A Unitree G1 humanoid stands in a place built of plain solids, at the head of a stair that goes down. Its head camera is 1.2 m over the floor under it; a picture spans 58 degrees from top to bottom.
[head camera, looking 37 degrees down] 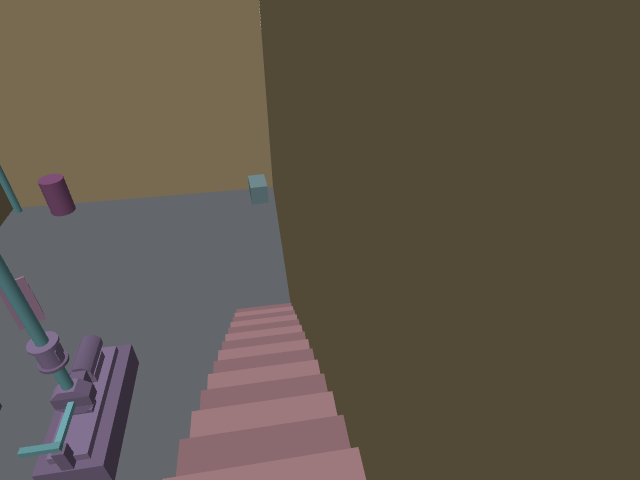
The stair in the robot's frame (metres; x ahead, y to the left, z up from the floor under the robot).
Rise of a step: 0.19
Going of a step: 0.24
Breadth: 0.70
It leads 9 degrees to the left of straight ahead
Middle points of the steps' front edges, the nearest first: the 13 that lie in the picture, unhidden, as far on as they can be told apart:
0.76 0.20 -0.37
1.00 0.24 -0.56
1.24 0.28 -0.75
1.49 0.32 -0.93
1.73 0.36 -1.12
1.97 0.40 -1.31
2.21 0.44 -1.49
2.45 0.48 -1.68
2.69 0.52 -1.86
2.94 0.56 -2.05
3.18 0.60 -2.24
3.42 0.64 -2.42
3.66 0.68 -2.61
